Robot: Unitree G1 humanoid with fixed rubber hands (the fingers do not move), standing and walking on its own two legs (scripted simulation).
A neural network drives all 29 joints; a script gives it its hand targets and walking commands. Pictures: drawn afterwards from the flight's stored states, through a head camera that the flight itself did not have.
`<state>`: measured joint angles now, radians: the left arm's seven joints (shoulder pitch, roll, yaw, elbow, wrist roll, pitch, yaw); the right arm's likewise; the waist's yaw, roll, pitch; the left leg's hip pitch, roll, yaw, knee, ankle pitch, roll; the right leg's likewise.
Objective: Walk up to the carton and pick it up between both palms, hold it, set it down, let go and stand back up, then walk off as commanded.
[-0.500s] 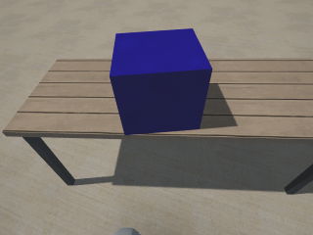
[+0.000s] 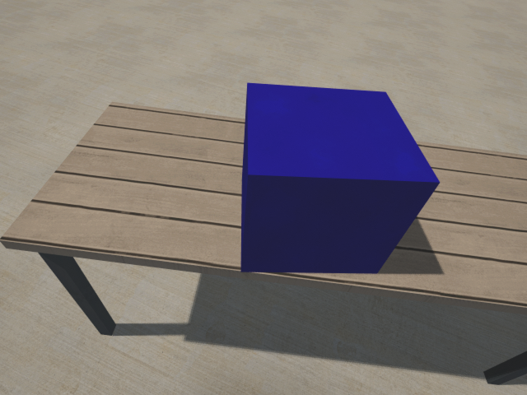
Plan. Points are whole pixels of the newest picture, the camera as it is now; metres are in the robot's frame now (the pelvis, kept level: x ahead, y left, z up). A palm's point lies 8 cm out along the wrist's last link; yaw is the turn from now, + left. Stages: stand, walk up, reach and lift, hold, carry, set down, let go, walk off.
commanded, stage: walk up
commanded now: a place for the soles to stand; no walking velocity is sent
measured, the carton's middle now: (314, 180) +0.56 -0.09 +0.01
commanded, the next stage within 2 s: none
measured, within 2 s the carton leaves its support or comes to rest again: neither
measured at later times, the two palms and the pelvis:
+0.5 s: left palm (112, 393) +0.16 +0.23 -0.09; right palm out of the picture +0.13 -0.37 -0.11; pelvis +0.08 -0.07 +0.00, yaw -2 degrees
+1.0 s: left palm out of the picture +0.16 +0.27 -0.12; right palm out of the picture +0.16 -0.33 -0.09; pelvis +0.09 -0.02 +0.00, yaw +0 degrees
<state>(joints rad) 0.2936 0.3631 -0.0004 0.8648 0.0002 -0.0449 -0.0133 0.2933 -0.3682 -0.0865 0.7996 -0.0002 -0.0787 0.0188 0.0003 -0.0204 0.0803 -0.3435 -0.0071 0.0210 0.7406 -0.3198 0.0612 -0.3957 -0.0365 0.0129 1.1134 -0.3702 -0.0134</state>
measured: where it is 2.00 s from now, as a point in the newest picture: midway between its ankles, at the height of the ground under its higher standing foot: outside the picture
